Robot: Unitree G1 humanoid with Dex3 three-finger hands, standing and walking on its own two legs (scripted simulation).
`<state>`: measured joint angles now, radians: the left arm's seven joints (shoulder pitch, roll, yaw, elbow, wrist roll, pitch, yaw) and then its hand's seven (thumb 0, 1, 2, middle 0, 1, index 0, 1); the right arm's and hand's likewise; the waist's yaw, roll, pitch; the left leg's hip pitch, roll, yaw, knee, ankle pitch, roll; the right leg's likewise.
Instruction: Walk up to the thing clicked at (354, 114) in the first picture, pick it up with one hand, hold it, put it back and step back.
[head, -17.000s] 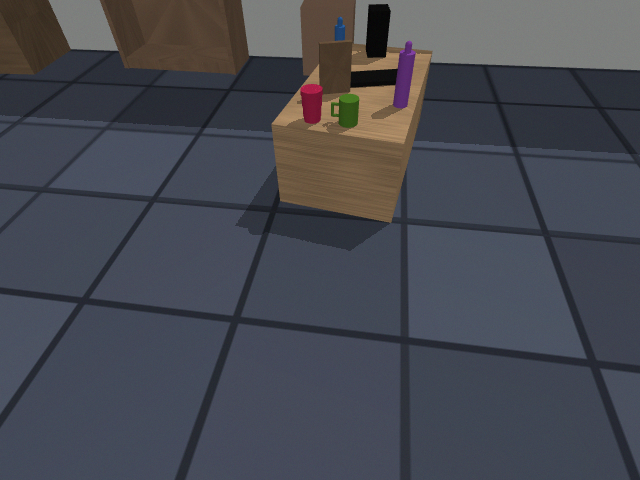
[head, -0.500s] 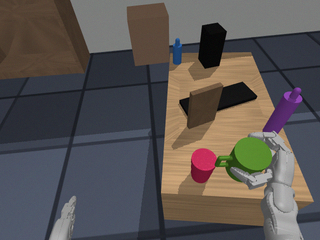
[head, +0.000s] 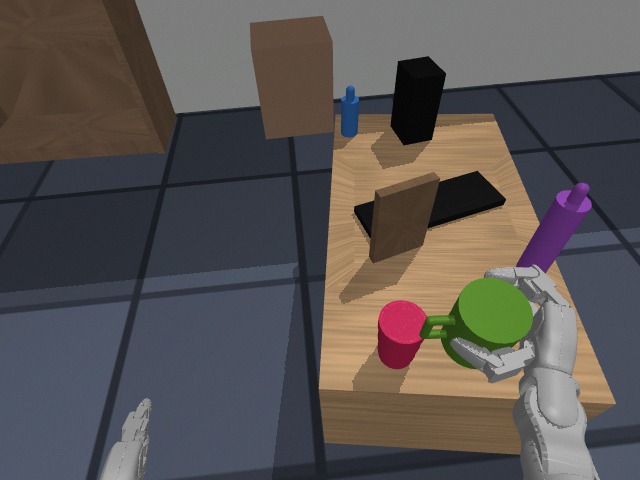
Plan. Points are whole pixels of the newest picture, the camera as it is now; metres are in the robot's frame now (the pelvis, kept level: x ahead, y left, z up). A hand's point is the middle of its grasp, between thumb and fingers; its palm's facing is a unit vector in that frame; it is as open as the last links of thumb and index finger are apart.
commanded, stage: hold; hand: right
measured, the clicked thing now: (468, 326) +0.34 -0.15 +0.02
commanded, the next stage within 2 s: none
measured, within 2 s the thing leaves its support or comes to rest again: neither
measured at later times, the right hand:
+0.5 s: hand (492, 328) +0.32 -0.18 +0.04, palm faces +0.27 +0.96 -0.01, open 11.2 cm
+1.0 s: hand (499, 332) +0.32 -0.18 +0.03, palm faces +0.28 +0.96 +0.01, open 11.2 cm
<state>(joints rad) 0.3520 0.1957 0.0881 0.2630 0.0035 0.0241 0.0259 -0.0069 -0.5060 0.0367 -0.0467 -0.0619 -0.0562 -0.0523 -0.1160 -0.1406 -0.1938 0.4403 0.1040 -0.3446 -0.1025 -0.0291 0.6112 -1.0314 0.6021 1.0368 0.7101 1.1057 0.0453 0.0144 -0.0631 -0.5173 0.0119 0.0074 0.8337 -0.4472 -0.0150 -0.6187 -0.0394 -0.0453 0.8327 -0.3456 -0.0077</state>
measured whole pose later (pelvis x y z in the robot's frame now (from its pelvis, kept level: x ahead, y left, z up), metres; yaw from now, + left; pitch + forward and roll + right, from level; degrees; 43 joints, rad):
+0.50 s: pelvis +0.00 +0.01 +0.00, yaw +0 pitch +7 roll +0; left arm 0.34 0.21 0.10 0.29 0.00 0.01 0.03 -0.01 -0.51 0.04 -0.05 -0.06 -0.06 -0.05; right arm -0.09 -0.13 -0.19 0.45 0.11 -0.36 -0.09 -0.03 0.61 -1.03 0.60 1.04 0.71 1.11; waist 0.05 0.01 -0.05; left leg -0.49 0.01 0.01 0.82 -0.44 -0.01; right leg -0.59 -0.04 -0.04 0.81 -0.33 0.00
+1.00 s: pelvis +0.00 +0.00 +0.00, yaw +0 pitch +7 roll +0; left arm 0.34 0.21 0.10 0.30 0.01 0.00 0.04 -0.01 -0.51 0.04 -0.05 -0.06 -0.06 -0.05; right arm -0.09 -0.14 -0.21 0.48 0.12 -0.38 -0.09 -0.03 0.61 -1.03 0.60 1.04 0.71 1.11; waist 0.04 0.02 -0.06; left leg -0.50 0.01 0.01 0.81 -0.43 -0.01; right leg -0.59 -0.04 -0.05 0.80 -0.33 -0.01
